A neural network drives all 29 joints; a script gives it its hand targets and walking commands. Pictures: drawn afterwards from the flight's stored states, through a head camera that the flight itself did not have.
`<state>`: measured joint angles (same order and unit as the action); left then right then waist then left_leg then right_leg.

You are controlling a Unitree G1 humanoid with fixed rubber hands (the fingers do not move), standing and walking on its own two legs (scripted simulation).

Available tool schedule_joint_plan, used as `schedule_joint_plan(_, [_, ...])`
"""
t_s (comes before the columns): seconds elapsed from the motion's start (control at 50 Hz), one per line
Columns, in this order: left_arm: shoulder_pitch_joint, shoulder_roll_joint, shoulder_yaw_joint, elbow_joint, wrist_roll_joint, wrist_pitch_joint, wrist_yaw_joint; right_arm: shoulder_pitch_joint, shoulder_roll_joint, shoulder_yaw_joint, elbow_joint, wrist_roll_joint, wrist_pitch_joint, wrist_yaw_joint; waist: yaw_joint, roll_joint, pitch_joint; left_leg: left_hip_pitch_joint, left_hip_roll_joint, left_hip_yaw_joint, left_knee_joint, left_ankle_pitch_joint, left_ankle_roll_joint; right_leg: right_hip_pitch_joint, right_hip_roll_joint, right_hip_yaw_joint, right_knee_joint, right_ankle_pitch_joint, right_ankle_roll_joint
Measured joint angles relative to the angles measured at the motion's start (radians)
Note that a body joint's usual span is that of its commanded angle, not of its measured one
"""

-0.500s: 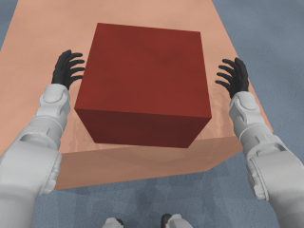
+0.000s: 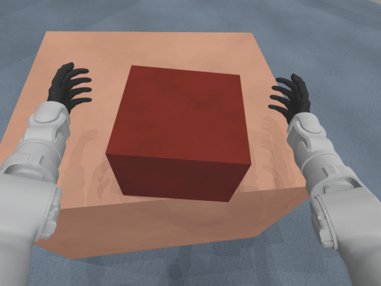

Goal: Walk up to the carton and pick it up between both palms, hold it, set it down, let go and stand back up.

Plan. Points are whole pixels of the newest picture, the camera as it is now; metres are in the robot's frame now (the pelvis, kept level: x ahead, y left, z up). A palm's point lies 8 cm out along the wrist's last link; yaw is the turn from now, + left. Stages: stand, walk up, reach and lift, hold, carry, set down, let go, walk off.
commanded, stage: set down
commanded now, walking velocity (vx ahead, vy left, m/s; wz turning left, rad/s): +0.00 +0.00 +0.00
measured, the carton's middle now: (181, 135) +0.48 -0.01 -0.01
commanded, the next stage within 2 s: none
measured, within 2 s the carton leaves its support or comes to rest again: neither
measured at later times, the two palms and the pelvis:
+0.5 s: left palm (56, 139) +0.42 +0.24 +0.07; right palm (288, 150) +0.38 -0.24 +0.06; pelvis +0.01 +0.00 +0.01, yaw +0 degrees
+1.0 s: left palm (50, 186) +0.34 +0.25 +0.03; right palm (287, 187) +0.31 -0.22 +0.03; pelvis +0.02 +0.01 +0.02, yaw +0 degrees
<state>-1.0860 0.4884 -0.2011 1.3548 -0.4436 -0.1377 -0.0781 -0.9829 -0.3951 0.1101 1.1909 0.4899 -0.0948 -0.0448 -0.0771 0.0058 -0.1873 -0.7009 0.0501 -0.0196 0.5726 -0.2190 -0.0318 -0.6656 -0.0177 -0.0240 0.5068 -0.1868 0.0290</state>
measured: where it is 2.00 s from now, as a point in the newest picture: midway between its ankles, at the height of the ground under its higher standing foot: outside the picture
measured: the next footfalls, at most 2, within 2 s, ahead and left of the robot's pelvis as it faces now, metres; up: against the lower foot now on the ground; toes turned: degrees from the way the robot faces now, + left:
none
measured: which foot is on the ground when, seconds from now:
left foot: down 0.00-1.00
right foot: down 0.00-1.00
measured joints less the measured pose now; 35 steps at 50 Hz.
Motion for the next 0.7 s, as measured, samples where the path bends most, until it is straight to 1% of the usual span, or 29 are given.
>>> schedule_joint_plan(0.14, [0.095, -0.021, 0.045, -0.063, 0.049, 0.002, -0.013, 0.096, 0.030, -0.014, -0.061, -0.028, -0.005, -0.022, 0.000, -0.006, 0.034, 0.087, -0.003, 0.003, -0.047, 0.014, 0.001, 0.085, -0.003, 0.000, -0.043, 0.011, 0.001])
schedule_joint_plan(0.24, [0.184, -0.031, 0.065, -0.121, 0.055, -0.004, -0.012, 0.191, 0.051, -0.025, -0.132, -0.041, -0.006, -0.035, 0.005, -0.005, 0.052, 0.128, -0.005, 0.009, -0.055, 0.010, 0.004, 0.122, -0.006, 0.006, -0.046, 0.006, 0.002])
schedule_joint_plan(0.46, [0.359, -0.047, 0.108, -0.278, 0.059, 0.004, -0.013, 0.369, 0.075, -0.050, -0.287, -0.066, -0.011, -0.054, 0.031, 0.003, 0.086, 0.202, -0.009, 0.023, -0.063, -0.002, 0.009, 0.188, -0.009, 0.019, -0.047, -0.004, 0.006])
schedule_joint_plan(0.7, [0.537, -0.072, 0.144, -0.438, 0.090, 0.020, -0.027, 0.527, 0.106, -0.071, -0.397, -0.097, -0.034, -0.067, 0.050, -0.003, 0.132, 0.324, -0.009, 0.026, -0.092, -0.010, 0.010, 0.311, -0.010, 0.020, -0.081, -0.010, 0.006])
